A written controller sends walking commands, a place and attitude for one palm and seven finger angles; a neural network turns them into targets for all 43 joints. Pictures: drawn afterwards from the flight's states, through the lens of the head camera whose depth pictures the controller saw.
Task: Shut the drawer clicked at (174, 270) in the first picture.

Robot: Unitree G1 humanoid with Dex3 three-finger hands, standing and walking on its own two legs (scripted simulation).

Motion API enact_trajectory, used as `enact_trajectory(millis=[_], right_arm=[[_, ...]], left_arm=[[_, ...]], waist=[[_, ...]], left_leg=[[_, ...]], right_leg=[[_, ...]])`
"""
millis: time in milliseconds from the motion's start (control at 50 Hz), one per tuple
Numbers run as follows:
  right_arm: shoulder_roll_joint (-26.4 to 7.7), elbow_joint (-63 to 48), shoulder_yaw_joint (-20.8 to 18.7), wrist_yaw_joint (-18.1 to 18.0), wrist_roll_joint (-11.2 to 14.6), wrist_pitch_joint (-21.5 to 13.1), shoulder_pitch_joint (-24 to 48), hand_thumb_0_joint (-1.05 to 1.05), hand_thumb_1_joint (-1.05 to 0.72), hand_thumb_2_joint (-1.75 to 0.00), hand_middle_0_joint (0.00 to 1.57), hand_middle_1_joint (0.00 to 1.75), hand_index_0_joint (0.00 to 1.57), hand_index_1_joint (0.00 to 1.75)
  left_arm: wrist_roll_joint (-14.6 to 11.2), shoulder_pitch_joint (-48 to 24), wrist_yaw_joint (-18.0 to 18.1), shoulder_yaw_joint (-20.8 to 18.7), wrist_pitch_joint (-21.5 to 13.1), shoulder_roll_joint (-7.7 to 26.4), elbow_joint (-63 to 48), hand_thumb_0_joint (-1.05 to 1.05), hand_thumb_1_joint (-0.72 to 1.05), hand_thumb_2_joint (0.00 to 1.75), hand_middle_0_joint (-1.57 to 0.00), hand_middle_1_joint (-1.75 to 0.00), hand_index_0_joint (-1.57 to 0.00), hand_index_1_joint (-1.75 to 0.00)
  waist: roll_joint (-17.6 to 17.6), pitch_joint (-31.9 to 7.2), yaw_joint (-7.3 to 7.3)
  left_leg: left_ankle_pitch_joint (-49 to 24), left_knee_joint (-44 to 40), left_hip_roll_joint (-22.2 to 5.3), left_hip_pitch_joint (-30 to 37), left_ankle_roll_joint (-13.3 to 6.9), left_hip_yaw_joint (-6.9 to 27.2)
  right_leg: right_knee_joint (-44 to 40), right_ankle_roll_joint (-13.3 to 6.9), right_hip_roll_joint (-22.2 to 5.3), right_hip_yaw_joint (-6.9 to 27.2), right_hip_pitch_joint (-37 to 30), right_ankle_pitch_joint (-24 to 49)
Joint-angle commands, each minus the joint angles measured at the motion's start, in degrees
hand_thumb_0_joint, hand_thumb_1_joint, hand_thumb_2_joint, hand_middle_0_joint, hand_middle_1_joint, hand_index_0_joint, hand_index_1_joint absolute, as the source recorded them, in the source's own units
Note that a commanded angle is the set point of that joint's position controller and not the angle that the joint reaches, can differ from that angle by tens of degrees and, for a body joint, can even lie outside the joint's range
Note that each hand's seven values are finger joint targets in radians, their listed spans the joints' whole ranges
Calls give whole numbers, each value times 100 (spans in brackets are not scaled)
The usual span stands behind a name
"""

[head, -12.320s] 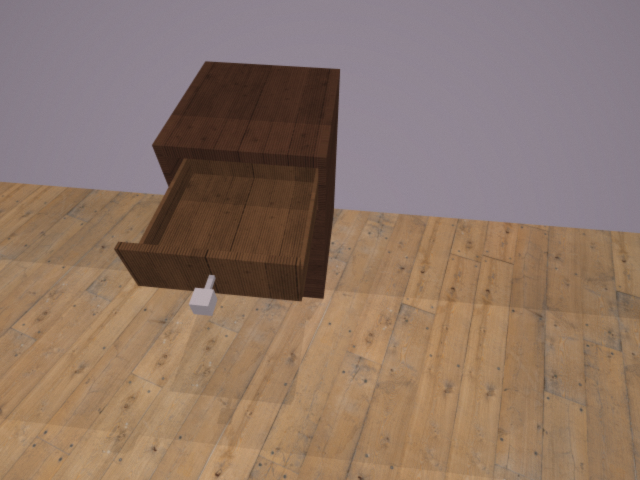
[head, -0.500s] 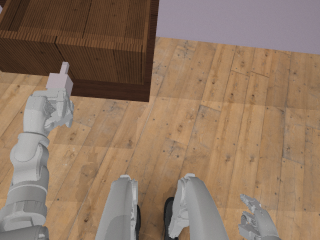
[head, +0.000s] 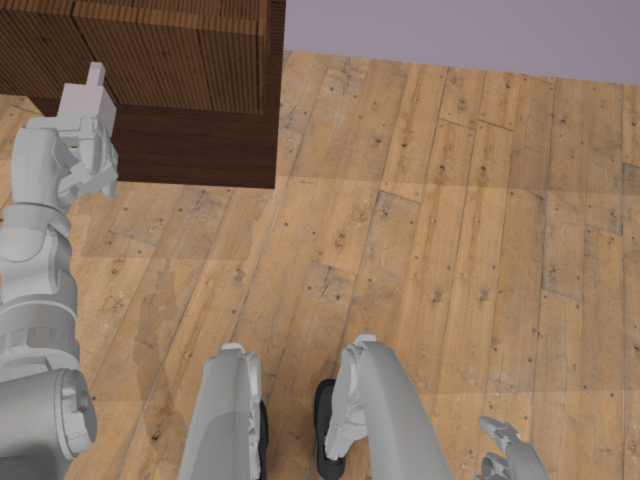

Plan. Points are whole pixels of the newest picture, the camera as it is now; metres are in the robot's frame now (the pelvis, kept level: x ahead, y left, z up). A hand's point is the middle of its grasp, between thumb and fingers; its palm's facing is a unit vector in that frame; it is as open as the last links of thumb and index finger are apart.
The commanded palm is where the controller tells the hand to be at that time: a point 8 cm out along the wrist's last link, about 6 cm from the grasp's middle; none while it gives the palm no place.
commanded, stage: push the drawer shut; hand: left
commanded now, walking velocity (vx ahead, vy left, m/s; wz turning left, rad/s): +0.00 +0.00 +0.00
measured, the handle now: (92, 95) +0.55 +0.27 +0.00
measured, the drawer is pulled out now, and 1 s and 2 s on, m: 0.11 0.00 0.00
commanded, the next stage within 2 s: pull the fist back off the drawer in 1.40 s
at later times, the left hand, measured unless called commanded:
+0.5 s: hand (115, 120) +0.52 +0.24 +0.00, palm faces +0.02 -1.00 -0.06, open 3.2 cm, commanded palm +0.52 +0.25 +0.00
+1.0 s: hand (123, 79) +0.57 +0.24 +0.00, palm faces +0.03 -1.00 -0.06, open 3.4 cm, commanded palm +0.59 +0.23 +0.00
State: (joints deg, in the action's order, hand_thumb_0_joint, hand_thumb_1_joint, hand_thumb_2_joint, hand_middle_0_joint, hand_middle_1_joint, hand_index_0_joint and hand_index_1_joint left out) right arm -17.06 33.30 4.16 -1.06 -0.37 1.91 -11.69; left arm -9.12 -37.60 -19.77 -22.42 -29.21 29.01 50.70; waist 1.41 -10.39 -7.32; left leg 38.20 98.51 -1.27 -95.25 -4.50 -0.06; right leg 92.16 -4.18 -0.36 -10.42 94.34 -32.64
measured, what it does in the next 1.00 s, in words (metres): stands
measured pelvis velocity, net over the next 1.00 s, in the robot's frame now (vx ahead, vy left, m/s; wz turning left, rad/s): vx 0.00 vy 0.01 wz -0.05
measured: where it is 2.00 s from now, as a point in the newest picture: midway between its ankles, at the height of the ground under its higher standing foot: (291, 456)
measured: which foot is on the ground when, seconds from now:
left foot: down 0.00-1.00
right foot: down 0.00-1.00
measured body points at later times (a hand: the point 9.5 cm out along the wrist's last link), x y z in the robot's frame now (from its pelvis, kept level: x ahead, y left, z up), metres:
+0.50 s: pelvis +0.00 +0.01 -0.01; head +0.21 +0.06 +0.38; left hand +0.51 +0.30 +0.00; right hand +0.06 -0.27 -0.11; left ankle +0.04 +0.08 -0.51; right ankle +0.08 -0.09 -0.51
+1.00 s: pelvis +0.00 +0.01 -0.02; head +0.24 +0.06 +0.36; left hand +0.57 +0.30 +0.01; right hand +0.01 -0.26 -0.11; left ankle +0.04 +0.08 -0.51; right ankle +0.08 -0.09 -0.51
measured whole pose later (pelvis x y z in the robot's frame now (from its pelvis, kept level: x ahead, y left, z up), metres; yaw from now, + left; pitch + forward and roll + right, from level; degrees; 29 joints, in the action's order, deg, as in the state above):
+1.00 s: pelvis +0.00 +0.01 -0.02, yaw -3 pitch +38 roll -9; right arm -16.3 32.6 7.7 0.5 -2.8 7.6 -15.5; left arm -0.4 -62.3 -17.4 -27.0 -24.5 43.0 66.3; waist 2.2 -7.2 -15.0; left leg 38.4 101.5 -2.2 -102.1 -5.1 1.4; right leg 93.1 -3.7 0.6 -11.8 100.2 -31.6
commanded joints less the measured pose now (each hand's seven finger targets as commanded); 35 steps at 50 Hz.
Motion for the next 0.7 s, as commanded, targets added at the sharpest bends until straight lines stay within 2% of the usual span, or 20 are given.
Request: enact_trajectory(millis=[0,20,40,60,120,140,160,180,200,240,260,300,340,380,440,500,580,620,640,680], right_arm=[[-1130,-326,-445,-57,-52,-29,-821,0,-90,-90,20,30,20,30],[-1133,-320,-442,-53,-59,-4,-835,0,-90,-90,20,30,20,30],[-1128,-329,-435,-47,-62,18,-837,0,-90,-90,20,30,20,30],[-1121,-321,-434,-44,-74,28,-855,0,-90,-90,20,30,20,30],[-1147,-278,-419,-36,-73,95,-913,0,-90,-90,20,30,20,30],[-1147,-259,-410,-40,-78,108,-925,0,-90,-90,20,30,20,30],[-1131,-266,-396,-44,-92,113,-956,0,-90,-90,20,30,20,30],[-1150,-266,-390,-38,-95,134,-975,0,-90,-90,20,30,20,30],[-1157,-255,-384,-41,-102,151,-977,0,-90,-90,20,30,20,30],[-1151,-250,-363,-35,-116,188,-1003,0,-90,-90,20,30,20,30],[-1138,-258,-360,-32,-116,189,-1022,0,-90,-90,20,30,20,30],[-1188,-249,-350,-24,-129,237,-1065,0,-90,-90,20,30,20,30],[-1179,-245,-338,-9,-131,275,-1058,0,-90,-90,20,30,20,30],[-1188,-228,-337,-5,-148,290,-1116,0,-90,-90,20,30,20,30],[-1195,-221,-319,4,-157,334,-1168,0,-90,-90,20,30,20,30],[-1208,-189,-296,11,-171,374,-1222,0,-90,-90,20,30,20,30],[-1238,-178,-287,22,-215,432,-1325,0,-90,-90,20,30,20,30],[-1237,-165,-287,50,-229,460,-1327,0,-90,-90,20,30,20,30],[-1246,-140,-278,46,-229,471,-1355,0,-90,-90,20,30,20,30],[-1261,-145,-240,42,-236,494,-1396,0,-90,-90,20,30,20,30]], left_arm=[[-72,-2290,94,-425,-385,1606,-1003,0,90,90,-140,-160,-140,-160],[-61,-2377,92,-383,-389,1578,-1020,0,90,90,-140,-160,-140,-160],[-43,-2421,94,-378,-382,1599,-1013,0,90,90,-140,-160,-140,-160],[-35,-2613,98,-283,-399,1532,-1092,0,90,90,-140,-160,-140,-160],[14,-2633,137,-395,-342,1663,-756,0,90,90,-140,-160,-140,-160],[21,-2801,156,-393,-337,1686,-725,0,90,90,-140,-160,-140,-160],[33,-2922,160,-401,-349,1710,-728,0,90,90,-140,-160,-140,-160],[71,-2918,160,-509,-343,1861,-638,0,90,90,-140,-160,-140,-160],[90,-3045,157,-513,-348,1914,-623,0,90,90,-140,-160,-140,-160],[112,-3163,169,-492,-322,1909,-522,0,90,90,-140,-160,-140,-160],[125,-3307,157,-385,-334,1821,-548,0,90,90,-140,-160,-140,-160],[166,-3303,168,-599,-326,2122,-484,0,90,90,-140,-160,-140,-160],[186,-3411,169,-442,-287,1945,-395,0,90,90,-140,-160,-140,-160],[219,-3619,189,-445,-285,2002,-427,0,90,90,-140,-160,-140,-160],[253,-3719,225,-544,-234,2155,-317,0,90,90,-140,-160,-140,-160],[336,-3948,254,-500,-193,2190,-146,0,90,90,-140,-160,-140,-160],[448,-4289,316,-498,-178,2310,-193,0,90,90,-140,-160,-140,-160],[482,-4403,331,-370,-155,2178,-161,0,90,90,-140,-160,-140,-160],[495,-4439,347,-408,-125,2249,-74,0,90,90,-140,-160,-140,-160],[566,-4537,369,-538,-94,2498,56,0,90,90,-140,-160,-140,-160]], waist=[[1052,-3405,-107],[1084,-3480,-147],[1184,-3488,-120],[1283,-3560,-188],[1054,-3372,-219],[1016,-3329,-284],[1058,-3363,-309],[1097,-3408,-250],[1121,-3457,-293],[1120,-3401,-334],[1245,-3447,-381],[1273,-3566,-324],[1342,-3440,-398],[1465,-3546,-420],[1296,-3565,-478],[1443,-3421,-553],[1701,-3619,-605],[1806,-3624,-663],[1659,-3560,-703],[1680,-3469,-701]], left_leg=[[-1854,-1262,35,2533,269,791],[-1940,-1255,25,2632,270,817],[-1959,-1259,34,2639,281,811],[-2095,-1261,21,2822,291,870],[-1906,-1250,12,2586,270,865],[-1865,-1223,7,2527,250,851],[-1926,-1212,10,2538,243,875],[-1901,-1214,19,2488,255,859],[-1890,-1186,7,2512,249,870],[-1913,-1182,5,2491,248,882],[-2004,-1174,0,2614,253,917],[-2029,-1183,-10,2672,282,947],[-1982,-1203,-33,2742,293,993],[-2113,-1189,-38,2868,309,1032],[-2084,-1125,-43,2704,272,1001],[-2079,-1125,-59,2737,291,1057],[-2378,-1125,-101,3133,370,1209],[-2345,-1135,-110,3221,392,1256],[-2293,-1103,-112,3099,359,1226],[-2204,-1086,-114,2931,337,1204]], right_leg=[[-942,208,178,805,-1705,818],[-924,210,179,792,-1652,868],[-917,200,178,796,-1656,870],[-877,196,176,755,-1543,937],[-922,217,185,760,-1567,850],[-937,227,192,774,-1558,843],[-912,227,189,761,-1564,877],[-907,218,194,770,-1628,848],[-890,219,199,767,-1569,836],[-890,222,207,752,-1547,853],[-862,217,202,737,-1441,900],[-829,209,211,722,-1456,902],[-833,211,219,700,-1266,869],[-803,210,209,678,-1229,927],[-835,225,229,701,-1338,946],[-794,218,233,663,-1127,929],[-697,211,223,600,-889,1030],[-708,210,213,604,-775,1018],[-729,219,220,613,-832,1023],[-710,213,231,602,-849,970]])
